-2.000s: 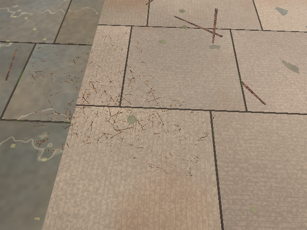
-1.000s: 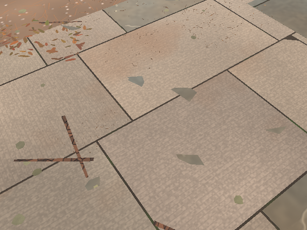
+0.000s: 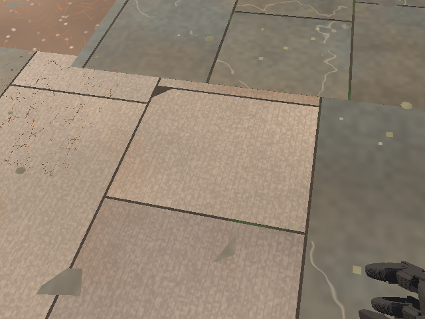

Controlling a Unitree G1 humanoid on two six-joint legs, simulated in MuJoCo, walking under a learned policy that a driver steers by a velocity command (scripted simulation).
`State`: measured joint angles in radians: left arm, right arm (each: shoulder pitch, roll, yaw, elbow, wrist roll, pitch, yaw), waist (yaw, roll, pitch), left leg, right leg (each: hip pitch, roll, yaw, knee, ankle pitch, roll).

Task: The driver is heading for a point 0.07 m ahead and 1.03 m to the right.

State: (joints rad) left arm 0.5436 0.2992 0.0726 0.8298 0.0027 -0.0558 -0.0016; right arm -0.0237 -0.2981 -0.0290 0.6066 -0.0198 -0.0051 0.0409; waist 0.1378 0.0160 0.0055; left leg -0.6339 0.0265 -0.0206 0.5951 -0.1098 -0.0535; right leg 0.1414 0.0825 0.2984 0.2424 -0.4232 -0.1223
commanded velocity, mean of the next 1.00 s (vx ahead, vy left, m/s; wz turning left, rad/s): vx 0.98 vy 0.00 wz -1.00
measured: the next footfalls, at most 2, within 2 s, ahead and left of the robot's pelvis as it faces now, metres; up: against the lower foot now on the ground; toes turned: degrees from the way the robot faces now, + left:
left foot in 0.04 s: +0.22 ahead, +0.15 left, +0.00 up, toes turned -5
right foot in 0.50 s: +0.58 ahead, -0.18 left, +0.00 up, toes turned -31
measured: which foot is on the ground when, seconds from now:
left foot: up 0.00-0.02, down 0.04-0.50, up 0.52-0.88, down 0.90-1.00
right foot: down 0.00-0.06, up 0.08-0.48, down 0.50-0.92, up 0.94-1.00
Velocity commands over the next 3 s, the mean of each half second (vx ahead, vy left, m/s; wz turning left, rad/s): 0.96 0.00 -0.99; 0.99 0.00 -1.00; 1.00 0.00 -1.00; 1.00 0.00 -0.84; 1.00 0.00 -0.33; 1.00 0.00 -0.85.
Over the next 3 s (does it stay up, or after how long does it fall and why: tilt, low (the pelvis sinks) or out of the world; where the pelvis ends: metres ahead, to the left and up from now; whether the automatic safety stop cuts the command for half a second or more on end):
stays up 0.57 -2.02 -0.02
